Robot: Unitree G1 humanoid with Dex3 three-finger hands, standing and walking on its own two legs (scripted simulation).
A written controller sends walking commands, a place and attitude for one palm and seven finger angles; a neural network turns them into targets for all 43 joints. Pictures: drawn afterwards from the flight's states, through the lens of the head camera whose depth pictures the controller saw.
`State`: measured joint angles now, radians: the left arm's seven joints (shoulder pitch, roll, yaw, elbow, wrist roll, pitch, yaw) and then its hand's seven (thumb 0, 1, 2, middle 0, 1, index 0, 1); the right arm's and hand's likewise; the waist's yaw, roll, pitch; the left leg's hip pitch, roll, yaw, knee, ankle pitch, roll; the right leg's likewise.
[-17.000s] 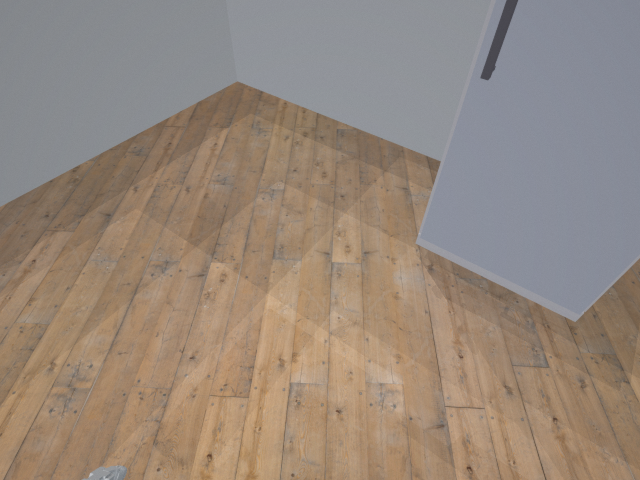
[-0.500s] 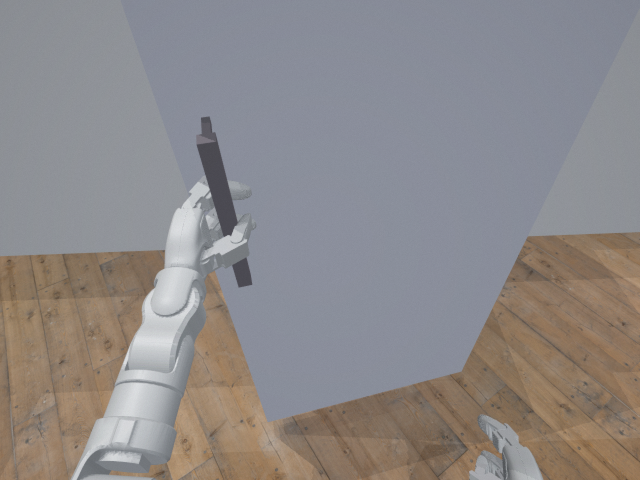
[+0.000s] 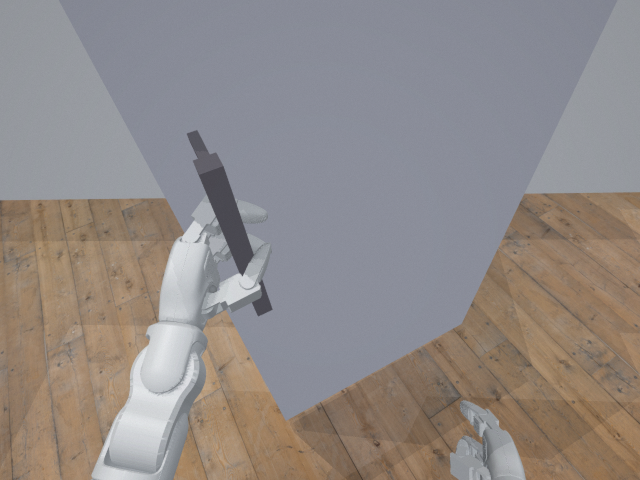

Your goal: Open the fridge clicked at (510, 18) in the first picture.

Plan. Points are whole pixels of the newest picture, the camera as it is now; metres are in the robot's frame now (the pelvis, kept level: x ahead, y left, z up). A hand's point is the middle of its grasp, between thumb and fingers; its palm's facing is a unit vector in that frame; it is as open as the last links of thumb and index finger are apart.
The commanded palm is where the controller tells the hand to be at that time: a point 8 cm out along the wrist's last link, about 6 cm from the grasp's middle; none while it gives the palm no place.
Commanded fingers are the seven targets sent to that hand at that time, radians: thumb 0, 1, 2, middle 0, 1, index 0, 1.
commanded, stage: walk backward, drawing the door open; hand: left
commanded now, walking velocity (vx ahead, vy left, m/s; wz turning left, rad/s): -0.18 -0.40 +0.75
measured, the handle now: (234, 237) +0.35 +0.10 +0.15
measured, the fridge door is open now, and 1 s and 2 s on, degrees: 30 62 75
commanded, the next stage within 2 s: stop walking and hold the door back in 1.22 s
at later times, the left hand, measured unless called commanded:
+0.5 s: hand (385, 402) +0.17 -0.05 +0.14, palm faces +0.18 -0.97 -0.16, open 6.5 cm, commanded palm +0.14 -0.01 +0.15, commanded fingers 0.00 0.90 0.90 -0.45 -1.40 -0.45 -1.40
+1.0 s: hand out of the picture +0.11 -0.18 +0.14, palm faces +0.75 -0.61 -0.26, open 6.7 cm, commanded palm +0.05 -0.17 +0.15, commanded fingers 0.00 0.90 0.90 -0.45 -1.40 -0.45 -1.40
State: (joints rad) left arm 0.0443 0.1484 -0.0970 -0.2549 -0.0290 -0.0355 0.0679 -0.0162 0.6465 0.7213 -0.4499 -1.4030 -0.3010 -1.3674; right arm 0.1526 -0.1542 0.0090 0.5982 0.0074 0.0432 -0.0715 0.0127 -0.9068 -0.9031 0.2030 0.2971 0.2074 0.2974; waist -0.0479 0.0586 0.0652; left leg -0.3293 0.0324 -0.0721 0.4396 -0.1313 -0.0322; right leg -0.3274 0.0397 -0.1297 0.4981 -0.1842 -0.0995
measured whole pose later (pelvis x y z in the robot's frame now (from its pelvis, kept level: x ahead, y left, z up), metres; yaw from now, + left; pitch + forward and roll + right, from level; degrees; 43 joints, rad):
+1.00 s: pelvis +0.02 -0.46 +0.00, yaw +53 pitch -1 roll +3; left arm 0.17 0.18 -0.02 -0.41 0.01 -0.06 0.03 -0.04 0.61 0.78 -0.45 -1.39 -0.25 -1.39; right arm 0.14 -0.16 -0.04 0.61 -0.02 -0.12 -0.09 0.01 -0.91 -0.90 0.20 0.30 0.20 0.30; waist -0.04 0.02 0.15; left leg -0.39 0.00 0.12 0.95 -0.56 -0.04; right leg -0.34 -0.05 -0.19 0.55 -0.21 -0.11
